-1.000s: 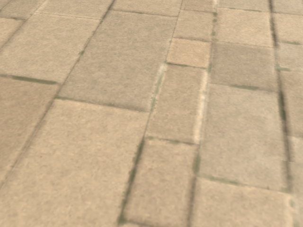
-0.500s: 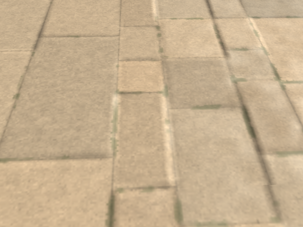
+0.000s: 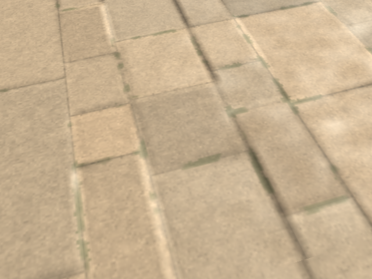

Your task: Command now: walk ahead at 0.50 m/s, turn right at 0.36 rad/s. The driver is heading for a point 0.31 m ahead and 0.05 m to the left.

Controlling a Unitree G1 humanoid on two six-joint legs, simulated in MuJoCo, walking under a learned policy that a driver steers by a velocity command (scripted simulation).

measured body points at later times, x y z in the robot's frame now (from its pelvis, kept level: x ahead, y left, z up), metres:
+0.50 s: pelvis +0.23 +0.06 -0.01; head +0.27 +0.06 +0.44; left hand +0.33 +0.33 -0.14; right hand +0.35 -0.20 -0.13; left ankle +0.33 +0.14 -0.74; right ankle +0.19 -0.09 -0.70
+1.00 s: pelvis +0.30 +0.03 -0.01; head +0.31 +0.02 +0.44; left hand +0.38 +0.28 -0.15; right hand +0.38 -0.24 -0.15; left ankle +0.33 +0.14 -0.74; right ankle +0.27 -0.10 -0.74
